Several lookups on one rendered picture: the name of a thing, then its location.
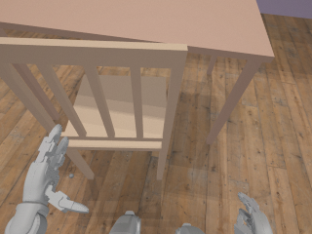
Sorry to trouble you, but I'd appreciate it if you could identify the right robot hand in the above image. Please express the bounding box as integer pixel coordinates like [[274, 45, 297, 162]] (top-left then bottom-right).
[[234, 192, 273, 234]]

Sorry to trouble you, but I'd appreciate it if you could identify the left robot thigh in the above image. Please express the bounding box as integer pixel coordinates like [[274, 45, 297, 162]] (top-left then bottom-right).
[[109, 214, 141, 234]]

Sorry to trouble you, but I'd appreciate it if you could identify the chair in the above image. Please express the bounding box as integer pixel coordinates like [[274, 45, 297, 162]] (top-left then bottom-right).
[[0, 37, 188, 181]]

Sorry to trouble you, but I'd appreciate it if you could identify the left robot shin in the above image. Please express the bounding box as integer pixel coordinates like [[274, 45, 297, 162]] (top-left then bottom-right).
[[125, 211, 135, 215]]

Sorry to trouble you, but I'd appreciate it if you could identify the table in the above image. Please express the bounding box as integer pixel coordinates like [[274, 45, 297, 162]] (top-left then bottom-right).
[[0, 0, 275, 145]]

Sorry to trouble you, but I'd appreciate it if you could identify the robot left forearm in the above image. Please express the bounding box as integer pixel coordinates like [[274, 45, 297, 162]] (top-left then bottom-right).
[[4, 201, 50, 234]]

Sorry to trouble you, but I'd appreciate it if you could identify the left robot hand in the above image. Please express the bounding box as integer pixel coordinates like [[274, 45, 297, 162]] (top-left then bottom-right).
[[22, 124, 90, 214]]

